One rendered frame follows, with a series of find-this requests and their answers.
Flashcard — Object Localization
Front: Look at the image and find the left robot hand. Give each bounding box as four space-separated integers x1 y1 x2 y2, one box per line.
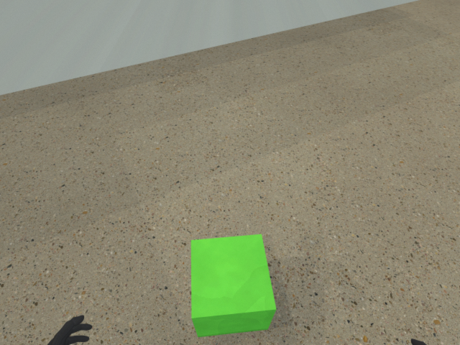
48 315 92 345

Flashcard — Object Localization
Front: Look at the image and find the carton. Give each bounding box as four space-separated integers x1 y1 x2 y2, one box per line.
191 234 276 337

